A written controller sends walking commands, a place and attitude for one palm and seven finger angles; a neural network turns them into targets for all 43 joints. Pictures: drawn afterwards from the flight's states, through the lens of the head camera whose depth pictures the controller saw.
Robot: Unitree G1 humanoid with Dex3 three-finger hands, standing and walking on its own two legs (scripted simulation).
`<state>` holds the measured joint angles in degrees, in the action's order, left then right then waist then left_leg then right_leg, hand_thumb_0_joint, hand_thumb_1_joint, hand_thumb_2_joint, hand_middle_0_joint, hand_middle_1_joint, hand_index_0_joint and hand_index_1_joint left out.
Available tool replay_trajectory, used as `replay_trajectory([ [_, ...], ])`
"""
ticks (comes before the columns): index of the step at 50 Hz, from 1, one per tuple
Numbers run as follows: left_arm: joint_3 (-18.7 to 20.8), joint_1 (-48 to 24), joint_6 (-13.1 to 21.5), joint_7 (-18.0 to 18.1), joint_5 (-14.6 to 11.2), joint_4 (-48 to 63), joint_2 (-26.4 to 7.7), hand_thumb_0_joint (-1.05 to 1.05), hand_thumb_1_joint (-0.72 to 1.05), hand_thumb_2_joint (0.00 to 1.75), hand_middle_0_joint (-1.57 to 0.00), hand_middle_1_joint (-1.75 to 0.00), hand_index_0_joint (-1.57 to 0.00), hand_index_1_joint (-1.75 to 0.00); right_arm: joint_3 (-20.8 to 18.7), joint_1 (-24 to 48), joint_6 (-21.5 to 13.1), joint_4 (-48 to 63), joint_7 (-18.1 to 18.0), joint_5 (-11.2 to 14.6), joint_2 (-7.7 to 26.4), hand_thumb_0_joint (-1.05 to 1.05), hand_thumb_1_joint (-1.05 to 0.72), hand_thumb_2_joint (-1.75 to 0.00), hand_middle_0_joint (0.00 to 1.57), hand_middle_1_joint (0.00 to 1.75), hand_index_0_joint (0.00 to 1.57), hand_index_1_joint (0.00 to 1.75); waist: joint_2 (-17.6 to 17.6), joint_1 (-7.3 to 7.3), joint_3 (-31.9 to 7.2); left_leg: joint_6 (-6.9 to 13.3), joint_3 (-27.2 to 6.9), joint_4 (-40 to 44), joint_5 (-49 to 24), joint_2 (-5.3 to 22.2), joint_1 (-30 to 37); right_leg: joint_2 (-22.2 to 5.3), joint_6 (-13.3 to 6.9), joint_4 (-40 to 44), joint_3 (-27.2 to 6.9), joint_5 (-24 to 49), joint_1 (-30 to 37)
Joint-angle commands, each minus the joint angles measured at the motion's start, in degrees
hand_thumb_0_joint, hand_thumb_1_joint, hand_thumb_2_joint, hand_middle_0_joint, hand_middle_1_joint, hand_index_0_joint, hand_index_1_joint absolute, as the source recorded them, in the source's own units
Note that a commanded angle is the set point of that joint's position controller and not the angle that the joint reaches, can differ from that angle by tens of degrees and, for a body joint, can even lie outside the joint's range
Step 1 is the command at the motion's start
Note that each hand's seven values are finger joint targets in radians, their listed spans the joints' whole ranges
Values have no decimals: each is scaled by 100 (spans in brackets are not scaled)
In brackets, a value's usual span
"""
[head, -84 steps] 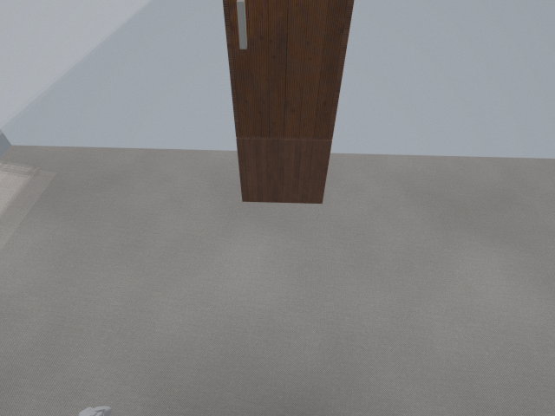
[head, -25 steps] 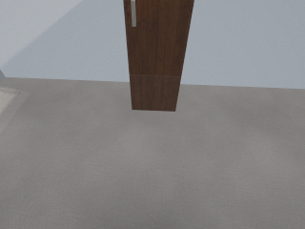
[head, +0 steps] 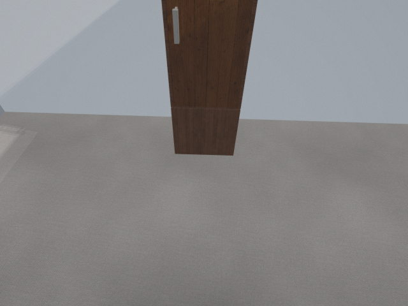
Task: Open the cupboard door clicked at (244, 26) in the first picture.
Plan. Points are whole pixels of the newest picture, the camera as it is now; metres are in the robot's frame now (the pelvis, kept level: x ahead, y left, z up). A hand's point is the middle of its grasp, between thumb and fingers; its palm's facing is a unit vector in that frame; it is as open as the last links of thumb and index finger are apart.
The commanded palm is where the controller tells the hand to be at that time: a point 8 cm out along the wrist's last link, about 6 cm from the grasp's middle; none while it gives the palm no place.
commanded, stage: walk to a spot facing it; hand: left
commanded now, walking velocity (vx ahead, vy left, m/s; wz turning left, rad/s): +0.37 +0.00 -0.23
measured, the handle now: (176, 25) +1.18 +0.21 +0.09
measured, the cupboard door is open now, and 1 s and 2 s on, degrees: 0 0 0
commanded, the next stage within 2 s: turn to face it in 0.66 s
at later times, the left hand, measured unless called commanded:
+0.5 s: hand out of the picture +0.09 +0.20 -0.19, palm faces -0.07 -0.99 -0.12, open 7.4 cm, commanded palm none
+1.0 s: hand (179, 190) +0.49 +0.12 -0.18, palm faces -0.25 -0.95 -0.21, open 7.3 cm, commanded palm none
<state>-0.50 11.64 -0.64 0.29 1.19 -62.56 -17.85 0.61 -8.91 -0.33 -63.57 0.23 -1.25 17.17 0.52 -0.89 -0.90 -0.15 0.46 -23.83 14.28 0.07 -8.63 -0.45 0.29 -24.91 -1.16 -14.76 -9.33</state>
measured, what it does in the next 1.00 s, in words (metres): walks ahead: left foot, then right foot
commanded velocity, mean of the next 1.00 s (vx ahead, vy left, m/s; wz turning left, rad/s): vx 0.23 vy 0.00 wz -0.15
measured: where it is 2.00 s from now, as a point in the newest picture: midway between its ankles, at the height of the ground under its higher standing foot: (211, 271)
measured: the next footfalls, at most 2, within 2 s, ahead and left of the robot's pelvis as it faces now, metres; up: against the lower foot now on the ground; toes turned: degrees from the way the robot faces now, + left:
left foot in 0.36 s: +0.14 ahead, +0.12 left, +0.00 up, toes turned +4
right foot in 0.80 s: +0.43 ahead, -0.11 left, +0.00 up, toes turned -22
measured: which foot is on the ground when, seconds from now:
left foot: down 0.00-0.20, up 0.22-0.34, down 0.36-0.78, up 0.80-1.00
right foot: down 0.00-0.36, up 0.38-0.78, down 0.80-1.00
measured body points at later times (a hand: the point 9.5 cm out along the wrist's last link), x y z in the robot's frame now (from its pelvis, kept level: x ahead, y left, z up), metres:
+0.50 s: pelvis +0.15 +0.03 -0.01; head +0.16 +0.06 +0.44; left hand +0.10 +0.26 -0.18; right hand +0.13 -0.19 -0.15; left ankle +0.10 +0.12 -0.74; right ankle +0.07 -0.09 -0.65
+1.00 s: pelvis +0.35 -0.03 -0.02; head +0.37 -0.04 +0.43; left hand +0.51 +0.17 -0.16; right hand +0.28 -0.24 -0.17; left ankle +0.36 +0.12 -0.67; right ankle +0.39 -0.10 -0.74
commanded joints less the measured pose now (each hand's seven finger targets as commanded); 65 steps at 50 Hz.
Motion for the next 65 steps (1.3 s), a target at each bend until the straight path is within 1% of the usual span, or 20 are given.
replay_trajectory([
  [1,190,440,40,-92,36,281,-539,0,90,90,-20,-30,-20,-30,-209,-326,-43,278,-32,-8,705,0,-90,-90,20,30,20,30,-62,23,852,291,-603,471,2063,679,-686,-292,-346,303,-651,-1781,-781],
  [7,319,1117,228,-80,30,279,-249,0,90,90,-20,-30,-20,-30,-294,-696,-240,390,-75,42,422,0,-90,-90,20,30,20,30,17,-59,748,439,-422,-535,887,767,-803,-316,-582,-295,-882,-712,-546],
  [10,460,1991,356,22,20,-33,-502,0,90,90,-20,-30,-20,-30,-260,-231,-338,643,-66,50,-3,0,-90,-90,20,30,20,30,1180,-302,612,38,651,-2443,1189,201,-2357,-1466,-1254,542,-2535,977,941],
  [12,489,2364,387,115,65,-157,-427,0,90,90,-20,-30,-20,-30,-264,355,-394,879,-60,51,-83,0,-90,-90,20,30,20,30,820,-535,790,14,390,-2982,1973,442,-3230,-1845,-1700,476,-2801,2319,1559],
  [14,475,2043,394,157,113,-123,-298,0,90,90,-20,-30,-20,-30,-295,212,-415,885,-37,95,-202,0,-90,-90,20,30,20,30,723,-270,692,79,103,-2353,1999,635,-2778,-1781,-1503,220,-2374,2119,1160],
  [16,439,1251,387,103,40,35,-195,0,90,90,-20,-30,-20,-30,-313,-864,-432,514,-36,94,-321,0,-90,-90,20,30,20,30,488,437,434,121,584,-815,769,303,-429,-1118,-998,-262,-1400,1564,-464],
  [17,453,1067,382,49,-20,135,-16,0,90,90,-20,-30,-20,-30,-377,-1910,-453,150,-99,70,-133,0,-90,-90,20,30,20,30,-206,808,100,212,350,-291,342,337,1183,-490,-706,-1392,-762,1365,-1470],
  [18,414,1011,356,-4,-81,301,415,0,90,90,-20,-30,-20,-30,-562,-2886,-483,-168,-165,-39,546,0,-90,-90,20,30,20,30,-1966,1030,-116,681,-1989,707,888,2057,1925,287,-260,-3429,157,-518,-2714],
  [19,414,696,406,33,-30,491,342,0,90,90,-20,-30,-20,-30,-516,-2985,-419,-182,-172,-34,493,0,-90,-90,20,30,20,30,-1593,954,285,1003,-2853,1285,964,2789,1538,173,-336,-4335,-26,-1529,-3152],
  [21,390,358,339,-22,34,435,427,0,90,90,-20,-30,-20,-30,-393,-2231,-429,46,-194,5,-36,0,-90,-90,20,30,20,30,-32,624,1198,1115,-2224,1295,385,2718,584,-404,-324,-4869,-114,-848,-3497],
  [25,390,817,143,-143,69,296,819,0,90,90,-20,-30,-20,-30,-287,-1891,-580,54,-244,19,-387,0,-90,-90,20,30,20,30,-792,129,990,647,148,1122,-1646,1781,441,-500,-157,-4535,161,-6,-3158],
  [34,413,-390,113,-255,38,947,723,0,90,90,-20,-30,-20,-30,-362,-2023,-504,-60,-307,32,-217,0,-90,-90,20,30,20,30,-759,88,1028,512,1415,702,-4632,1595,1005,48,-383,-1626,1190,810,-2167],
  [38,580,1163,221,-183,124,604,218,0,90,90,-20,-30,-20,-30,-470,-1577,-437,151,-272,53,126,0,-90,-90,20,30,20,30,-809,-703,-81,298,1550,-2124,-5121,1530,637,340,-688,-947,1236,838,228],
  [39,678,1665,299,-118,137,492,-301,0,90,90,-20,-30,-20,-30,-409,-1798,-414,167,-211,146,-161,0,-90,-90,20,30,20,30,53,-850,-593,107,1448,-4072,-2539,1126,-708,-800,-1108,-563,-48,1876,1658],
  [40,721,1886,355,-55,12,460,-713,0,90,90,-20,-30,-20,-30,-356,-2137,-432,237,-225,203,-589,0,-90,-90,20,30,20,30,998,-575,-1344,-86,931,-6203,1875,158,-1987,-2493,-1841,-121,-2616,3880,2383],
  [41,689,1544,299,31,-107,632,-625,0,90,90,-20,-30,-20,-30,-381,-1697,-354,407,-259,173,-441,0,-90,-90,20,30,20,30,174,-568,-942,79,-17,-6327,1694,369,-2014,-2510,-1917,351,-2389,3910,1470],
  [47,350,-54,397,145,-6,771,223,0,90,90,-20,-30,-20,-30,-277,-2160,73,11,-189,3,-776,0,-90,-90,20,30,20,30,18,493,-121,-95,-89,-4539,626,797,-1314,-1561,-1022,797,77,2533,-1132],
  [60,488,368,108,155,-43,675,51,0,90,90,-20,-30,-20,-30,-295,-1058,63,540,-59,17,-563,0,-90,-90,20,30,20,30,342,110,182,-135,504,-763,-88,516,-516,-1535,-593,-1,677,1184,-455],
  [63,384,355,18,169,-75,853,458,0,90,90,-20,-30,-20,-30,-405,-1206,22,569,-122,-44,147,0,-90,-90,20,30,20,30,-1727,222,190,981,-1772,609,-2567,2155,-192,-374,190,-2025,1044,-1759,-1332],
  [65,413,134,-3,154,-31,821,384,0,90,90,-20,-30,-20,-30,-401,-998,-12,572,-215,-38,149,0,-90,-90,20,30,20,30,-1359,222,187,1164,-1774,690,-2421,2057,-89,-450,137,-3126,423,-1823,-1757],
])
